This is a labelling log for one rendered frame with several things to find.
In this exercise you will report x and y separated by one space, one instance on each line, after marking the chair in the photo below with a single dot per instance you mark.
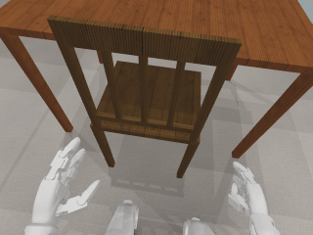
140 99

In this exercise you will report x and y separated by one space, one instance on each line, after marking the robot left thigh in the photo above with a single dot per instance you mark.
124 220

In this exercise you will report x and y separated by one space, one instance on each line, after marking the left robot forearm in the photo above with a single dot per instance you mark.
41 229

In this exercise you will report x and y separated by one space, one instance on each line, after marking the robot right hand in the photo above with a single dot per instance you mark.
252 199

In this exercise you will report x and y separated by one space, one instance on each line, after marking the table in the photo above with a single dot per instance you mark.
276 35

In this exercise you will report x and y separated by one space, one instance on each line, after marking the left robot shin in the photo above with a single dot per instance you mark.
128 202

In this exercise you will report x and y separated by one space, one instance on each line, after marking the right robot forearm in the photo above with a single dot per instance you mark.
261 224

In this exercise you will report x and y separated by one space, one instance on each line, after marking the robot left hand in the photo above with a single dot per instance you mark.
47 207

